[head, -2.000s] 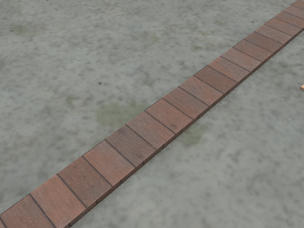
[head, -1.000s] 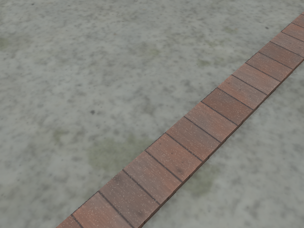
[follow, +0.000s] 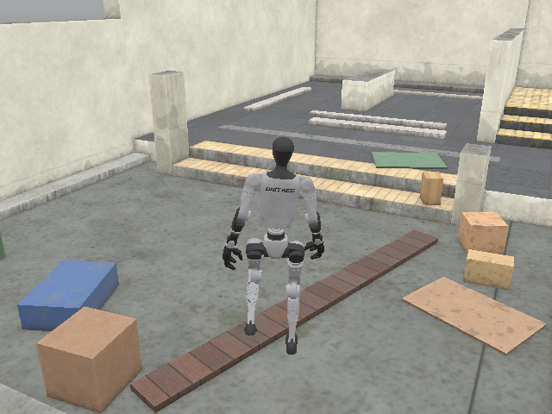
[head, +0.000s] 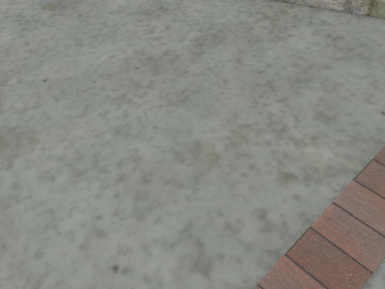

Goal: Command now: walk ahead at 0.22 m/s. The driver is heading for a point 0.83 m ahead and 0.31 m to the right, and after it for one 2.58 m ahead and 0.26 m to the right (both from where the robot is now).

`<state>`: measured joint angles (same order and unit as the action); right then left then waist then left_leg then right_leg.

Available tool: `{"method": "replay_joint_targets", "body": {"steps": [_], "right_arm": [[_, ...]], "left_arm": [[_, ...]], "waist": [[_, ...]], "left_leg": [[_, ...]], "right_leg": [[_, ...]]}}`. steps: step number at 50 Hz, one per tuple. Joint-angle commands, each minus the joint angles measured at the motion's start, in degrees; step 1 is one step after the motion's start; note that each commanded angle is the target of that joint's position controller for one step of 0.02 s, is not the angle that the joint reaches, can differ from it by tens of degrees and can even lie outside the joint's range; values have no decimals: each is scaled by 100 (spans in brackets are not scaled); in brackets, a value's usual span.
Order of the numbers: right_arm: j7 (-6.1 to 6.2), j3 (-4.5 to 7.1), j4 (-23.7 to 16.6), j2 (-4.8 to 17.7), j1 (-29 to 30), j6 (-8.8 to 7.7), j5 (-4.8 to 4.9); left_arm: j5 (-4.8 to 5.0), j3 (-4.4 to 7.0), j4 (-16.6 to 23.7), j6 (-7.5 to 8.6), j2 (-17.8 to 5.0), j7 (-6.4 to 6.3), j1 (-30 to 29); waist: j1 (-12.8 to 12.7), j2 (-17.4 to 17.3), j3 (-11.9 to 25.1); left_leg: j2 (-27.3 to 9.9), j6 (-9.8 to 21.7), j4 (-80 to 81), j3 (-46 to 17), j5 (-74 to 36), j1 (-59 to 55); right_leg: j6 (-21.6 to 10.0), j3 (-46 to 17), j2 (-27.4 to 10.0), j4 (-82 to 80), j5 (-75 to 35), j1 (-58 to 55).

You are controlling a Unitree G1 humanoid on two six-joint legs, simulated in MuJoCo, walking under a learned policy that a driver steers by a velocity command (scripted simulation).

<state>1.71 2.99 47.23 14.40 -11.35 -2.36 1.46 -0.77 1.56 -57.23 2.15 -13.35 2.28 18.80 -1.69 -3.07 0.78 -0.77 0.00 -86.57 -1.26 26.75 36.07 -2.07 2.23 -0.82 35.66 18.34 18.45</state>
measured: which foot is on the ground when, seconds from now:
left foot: up 0.00-0.18, down 0.20-0.72, up 0.74-1.00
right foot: down 0.00-1.00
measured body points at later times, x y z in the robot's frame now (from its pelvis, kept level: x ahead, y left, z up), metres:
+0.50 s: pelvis +0.07 +0.02 +0.01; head +0.10 +0.01 +0.46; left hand +0.11 +0.27 -0.14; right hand +0.23 -0.24 -0.11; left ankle +0.14 +0.14 -0.69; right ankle +0.00 -0.09 -0.73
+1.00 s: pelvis +0.08 -0.05 +0.02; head +0.08 -0.09 +0.47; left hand +0.12 +0.19 -0.10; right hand +0.21 -0.34 -0.09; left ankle +0.25 +0.09 -0.62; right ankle -0.03 -0.10 -0.73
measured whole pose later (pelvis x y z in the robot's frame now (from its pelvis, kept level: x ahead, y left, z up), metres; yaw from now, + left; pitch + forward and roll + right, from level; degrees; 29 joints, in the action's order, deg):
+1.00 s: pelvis +0.08 -0.05 +0.02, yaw -20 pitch +3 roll +4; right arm 1.3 4.0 48.3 13.7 0.6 -4.7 0.1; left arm 0.3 1.7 -49.1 1.7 -7.9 -1.8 28.9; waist -4.1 -1.3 2.2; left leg -2.7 -1.1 -61.1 -0.4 6.2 45.4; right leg -3.8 -8.7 0.8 18.6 16.0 5.3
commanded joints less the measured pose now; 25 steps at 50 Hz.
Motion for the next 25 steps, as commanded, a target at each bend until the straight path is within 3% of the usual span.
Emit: {"method": "replay_joint_targets", "body": {"steps": [1,4,6,7,9,10,11,12,13,14,16,18,21,25], "right_arm": [[73,51,-530,286,146,80,-90],[32,-139,-596,-189,528,56,-135],[-9,-135,-532,-158,556,70,-107],[-27,-124,-457,-120,448,94,-77],[-63,-80,-267,-25,217,135,-78],[-67,-34,-190,103,140,146,-138],[-46,81,-206,560,185,158,-161],[-55,75,-176,472,316,231,-130],[-71,34,-197,132,534,294,-92],[-75,10,-150,-5,723,333,-85],[-111,18,-60,-56,842,308,-133],[-92,54,-27,14,902,239,-137],[95,174,-75,317,1038,264,-98],[320,293,-11,488,673,370,-115]], "left_arm": [[-76,13,367,178,-593,-204,-392],[-117,-14,197,185,-550,-369,-83],[-52,47,91,143,-764,-393,117],[-13,54,25,112,-756,-368,228],[95,29,0,66,-599,-333,114],[114,27,-47,69,-547,-323,197],[20,55,-88,105,-547,-313,608],[-67,15,-266,92,-293,-304,1313],[-55,8,-320,25,-280,-301,1061],[-28,-3,-271,-69,-175,-298,804],[-54,-24,-287,-262,-69,-309,725],[-46,-3,-156,-374,-226,-303,571],[-5,140,156,-366,-584,-342,211],[28,229,492,-389,-459,-382,-5]], "waist": [[332,989,-14],[199,909,262],[165,1057,503],[172,1105,596],[341,1005,538],[386,907,516],[151,370,728],[-145,-95,1267],[6,-10,967],[26,20,568],[61,260,128],[108,328,-3],[137,239,163],[256,95,499]], "left_leg": [[-502,-42,661,-274,-541,859],[-463,-22,2735,82,-778,89],[-189,-30,3452,428,-843,-622],[-140,-4,3656,485,-1029,-835],[-57,139,4632,565,-1911,-1469],[-65,269,5131,464,-2725,-1924],[-425,510,5001,-25,-4581,-2459],[-715,926,4807,-286,-4455,-2933],[-599,875,4840,-269,-3707,-2627],[-478,749,4845,-188,-3117,-2298],[-396,636,4701,-102,-2510,-1726],[-337,537,4538,67,-2444,-1608],[-416,540,4321,128,-2816,-1874],[-878,809,4517,-265,-2740,-2273]], "right_leg": [[-897,-1858,-1593,-1730,-3409,-699],[-592,-843,-1197,-1628,-5192,-1019],[-514,-542,-1087,-1499,-6120,-1135],[-565,-549,-1142,-1471,-6279,-1262],[-533,-461,-1063,-1339,-5878,-1220],[-397,-410,-914,-1202,-5674,-1128],[-117,-258,-533,-1033,-4830,-1014],[164,-195,-360,-1150,-3587,-923],[264,-40,-194,-1239,-2578,-976],[297,24,-136,-1348,-2024,-879],[281,44,-171,-1405,-1850,-954],[130,-78,-291,-1324,-2296,-824],[-66,-284,-309,-1043,-2708,-467],[-64,-342,-56,-441,-2034,122]]}}
Keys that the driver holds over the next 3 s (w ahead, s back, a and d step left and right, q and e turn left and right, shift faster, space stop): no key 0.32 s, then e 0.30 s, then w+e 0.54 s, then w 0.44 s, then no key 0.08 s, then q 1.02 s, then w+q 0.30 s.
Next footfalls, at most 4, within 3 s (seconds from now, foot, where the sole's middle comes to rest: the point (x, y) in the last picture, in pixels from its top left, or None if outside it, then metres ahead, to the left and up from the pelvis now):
0.20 left None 0.18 0.14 -0.72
1.18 left None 0.36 -0.01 -0.72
1.66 right None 0.36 -0.38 -0.77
2.14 left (303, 264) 0.58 -0.26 -0.72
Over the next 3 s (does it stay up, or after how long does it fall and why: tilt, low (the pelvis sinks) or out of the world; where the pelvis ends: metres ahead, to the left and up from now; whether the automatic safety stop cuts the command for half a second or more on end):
stays up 0.44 -0.35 0.02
